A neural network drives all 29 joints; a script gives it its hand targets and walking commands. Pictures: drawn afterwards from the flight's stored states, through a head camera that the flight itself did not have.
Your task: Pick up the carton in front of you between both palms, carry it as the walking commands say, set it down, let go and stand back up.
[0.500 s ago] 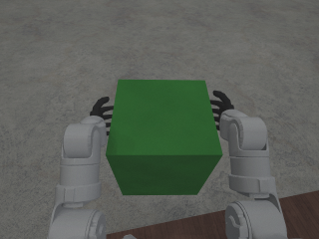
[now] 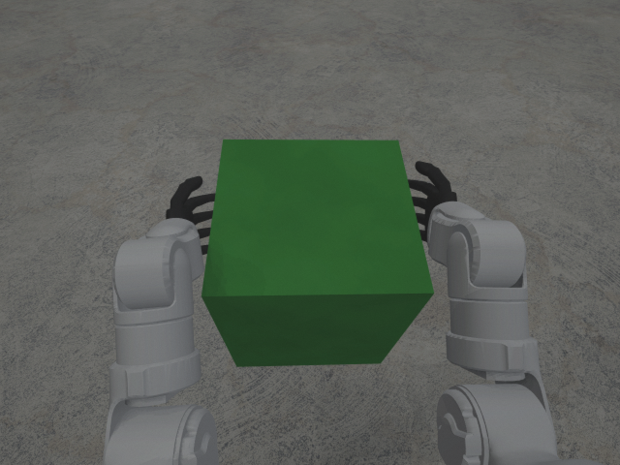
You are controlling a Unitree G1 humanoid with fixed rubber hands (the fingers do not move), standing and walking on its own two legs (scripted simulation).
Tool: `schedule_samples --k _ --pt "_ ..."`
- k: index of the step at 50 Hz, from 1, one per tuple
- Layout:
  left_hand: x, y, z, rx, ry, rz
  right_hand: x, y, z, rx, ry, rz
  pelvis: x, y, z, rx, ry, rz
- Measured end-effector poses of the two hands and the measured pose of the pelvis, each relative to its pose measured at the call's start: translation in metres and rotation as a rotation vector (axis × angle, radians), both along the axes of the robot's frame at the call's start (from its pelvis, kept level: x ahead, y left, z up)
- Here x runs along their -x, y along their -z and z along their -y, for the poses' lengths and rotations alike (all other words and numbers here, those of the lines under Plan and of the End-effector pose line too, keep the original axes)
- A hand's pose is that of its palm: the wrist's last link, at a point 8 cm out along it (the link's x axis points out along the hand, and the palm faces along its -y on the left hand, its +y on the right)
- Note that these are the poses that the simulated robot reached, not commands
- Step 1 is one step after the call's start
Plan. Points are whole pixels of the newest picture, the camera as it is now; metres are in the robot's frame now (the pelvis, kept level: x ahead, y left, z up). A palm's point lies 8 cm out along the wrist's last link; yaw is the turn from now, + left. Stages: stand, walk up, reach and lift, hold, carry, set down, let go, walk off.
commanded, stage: carry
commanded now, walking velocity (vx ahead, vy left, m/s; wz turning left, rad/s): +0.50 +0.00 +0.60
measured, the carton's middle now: (310, 263) +0.36 -0.01 +0.07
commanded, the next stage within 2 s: none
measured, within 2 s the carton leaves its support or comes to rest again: neither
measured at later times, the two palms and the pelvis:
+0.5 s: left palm (191, 132) +0.67 +0.18 +0.08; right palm (348, 104) +0.72 -0.12 +0.08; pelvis +0.34 -0.01 -0.03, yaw +9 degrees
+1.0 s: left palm (170, 75) +0.87 +0.25 +0.09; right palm (288, 39) +1.02 -0.01 +0.09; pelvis +0.67 -0.02 +0.01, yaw +23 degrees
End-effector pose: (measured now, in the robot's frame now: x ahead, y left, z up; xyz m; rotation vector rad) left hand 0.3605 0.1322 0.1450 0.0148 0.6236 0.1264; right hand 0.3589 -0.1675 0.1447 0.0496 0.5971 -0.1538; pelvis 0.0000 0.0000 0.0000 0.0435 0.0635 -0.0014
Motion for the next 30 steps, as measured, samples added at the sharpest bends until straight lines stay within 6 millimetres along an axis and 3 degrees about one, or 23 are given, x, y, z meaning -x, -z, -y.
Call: schedule_samples --k 3,7,11,18,24,30 --pt "-0.039 0.021 0.005 -0.030 -0.009 -0.055 -0.045 0.024 0.005 0.000 -0.031 -0.055 -0.038 0.014 0.009 0.018 0.000 -0.002" --pt "-0.074 0.052 0.003 -0.023 -0.042 -0.173 -0.094 0.052 0.002 0.009 -0.069 -0.172 -0.082 0.010 0.021 0.008 -0.018 -0.013" --pt "-0.114 0.065 -0.002 -0.017 -0.085 -0.192 -0.146 0.065 -0.004 -0.002 -0.098 -0.191 -0.127 0.007 0.027 0.005 -0.046 -0.021" --pt "-0.199 0.068 -0.024 -0.003 -0.163 -0.124 -0.249 0.070 -0.028 -0.026 -0.145 -0.125 -0.224 0.013 0.026 0.009 -0.099 -0.029" --pt "-0.294 0.067 -0.046 0.023 -0.175 -0.050 -0.347 0.060 -0.051 0.003 -0.163 -0.051 -0.324 0.029 0.015 0.016 -0.143 0.010" --pt "-0.366 0.065 -0.052 0.010 -0.177 -0.134 -0.422 0.064 -0.057 0.010 -0.180 -0.135 -0.400 0.013 0.006 0.023 -0.217 0.002"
